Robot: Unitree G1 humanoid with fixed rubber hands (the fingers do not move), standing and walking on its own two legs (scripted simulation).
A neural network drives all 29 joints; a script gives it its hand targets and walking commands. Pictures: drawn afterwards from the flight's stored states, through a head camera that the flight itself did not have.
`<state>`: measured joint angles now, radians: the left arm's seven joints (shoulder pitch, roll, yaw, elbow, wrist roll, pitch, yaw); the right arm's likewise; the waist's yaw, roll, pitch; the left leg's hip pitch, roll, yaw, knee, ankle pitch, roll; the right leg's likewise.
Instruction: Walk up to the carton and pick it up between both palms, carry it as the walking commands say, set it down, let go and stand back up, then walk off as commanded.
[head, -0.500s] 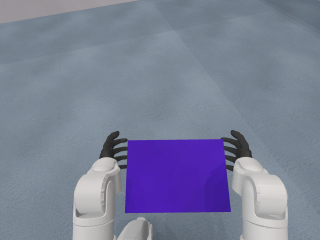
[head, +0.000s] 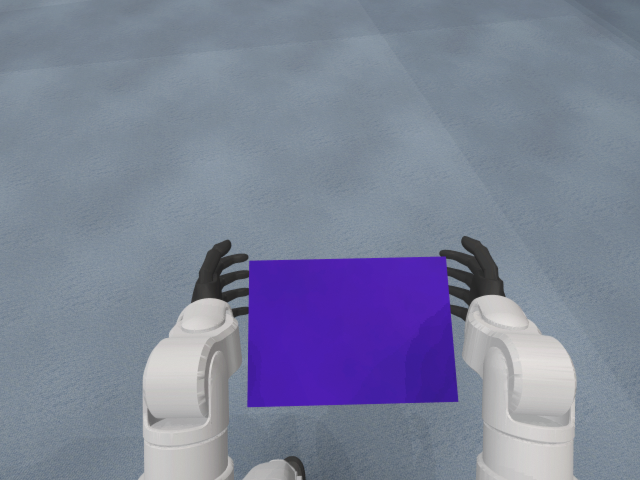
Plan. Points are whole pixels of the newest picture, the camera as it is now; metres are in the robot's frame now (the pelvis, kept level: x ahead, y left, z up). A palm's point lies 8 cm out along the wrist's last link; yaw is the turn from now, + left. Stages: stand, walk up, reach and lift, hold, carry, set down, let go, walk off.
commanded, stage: carry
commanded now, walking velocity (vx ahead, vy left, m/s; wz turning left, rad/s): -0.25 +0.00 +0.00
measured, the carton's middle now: (343, 326) +0.30 +0.02 +0.00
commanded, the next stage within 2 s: none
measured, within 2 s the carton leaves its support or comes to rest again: neither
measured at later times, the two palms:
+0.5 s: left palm out of the picture +0.03 +0.16 +0.09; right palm out of the picture +0.05 -0.13 +0.10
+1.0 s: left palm out of the picture -0.19 +0.11 +0.10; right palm out of the picture -0.20 -0.18 +0.09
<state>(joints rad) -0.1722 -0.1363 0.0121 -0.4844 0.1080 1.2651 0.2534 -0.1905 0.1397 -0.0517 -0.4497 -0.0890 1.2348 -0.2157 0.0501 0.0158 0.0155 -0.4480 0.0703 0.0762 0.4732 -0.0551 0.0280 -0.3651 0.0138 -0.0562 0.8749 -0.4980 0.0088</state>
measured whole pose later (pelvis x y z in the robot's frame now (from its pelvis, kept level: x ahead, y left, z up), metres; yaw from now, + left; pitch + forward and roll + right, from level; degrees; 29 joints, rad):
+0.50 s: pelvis -0.23 +0.01 +0.00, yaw +1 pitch +1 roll +0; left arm -0.13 -0.13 0.02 -0.47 0.12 1.26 0.24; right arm -0.19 0.14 -0.03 -0.42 -0.07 1.25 -0.23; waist 0.00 -0.03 0.01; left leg -0.33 0.02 0.08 0.58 -0.26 0.03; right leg -0.54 -0.06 -0.08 0.78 -0.38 0.03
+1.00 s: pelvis -0.45 -0.02 +0.00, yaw -1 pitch +0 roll +2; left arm -0.11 -0.13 0.01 -0.48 0.12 1.27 0.22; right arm -0.16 0.13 -0.02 -0.46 -0.06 1.27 -0.24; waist -0.05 0.00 0.03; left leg -0.54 0.01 0.03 1.00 -0.44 -0.03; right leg -0.34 -0.05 -0.07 0.57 -0.23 -0.03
